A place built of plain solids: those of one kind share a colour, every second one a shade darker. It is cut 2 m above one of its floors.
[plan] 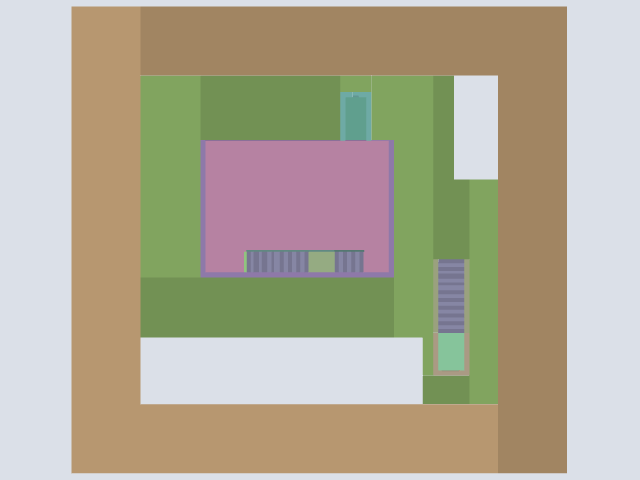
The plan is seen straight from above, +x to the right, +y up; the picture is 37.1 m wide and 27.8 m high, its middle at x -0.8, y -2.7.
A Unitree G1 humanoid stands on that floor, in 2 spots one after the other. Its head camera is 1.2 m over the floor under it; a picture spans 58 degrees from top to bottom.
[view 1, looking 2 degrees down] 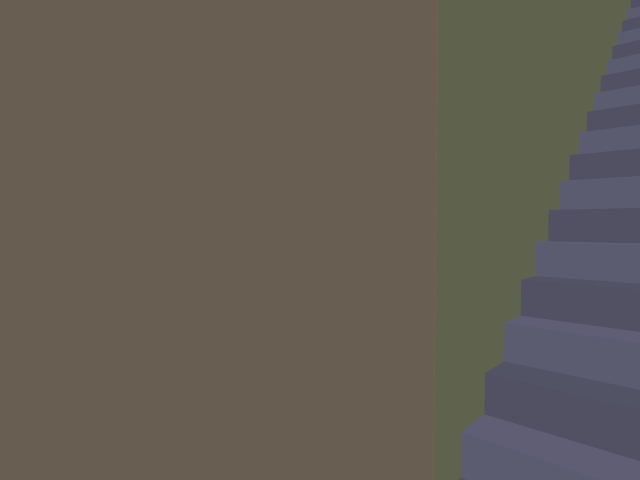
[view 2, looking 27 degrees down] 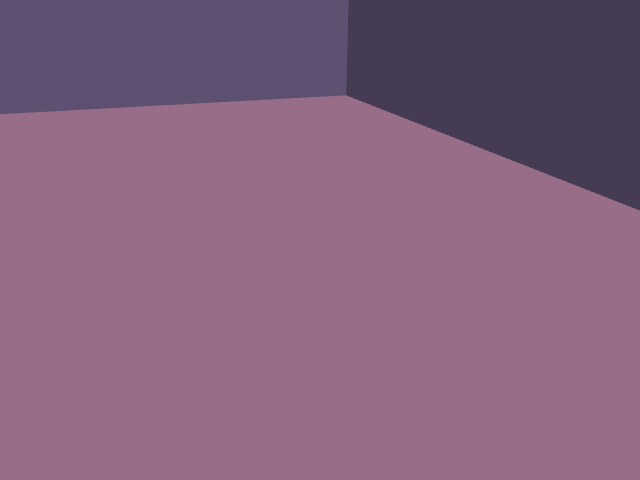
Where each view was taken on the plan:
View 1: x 6.80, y -9.49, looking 133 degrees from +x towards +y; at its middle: wall_lobby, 1.10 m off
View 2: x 0.00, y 0.00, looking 161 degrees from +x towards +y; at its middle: floor_cellar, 2.64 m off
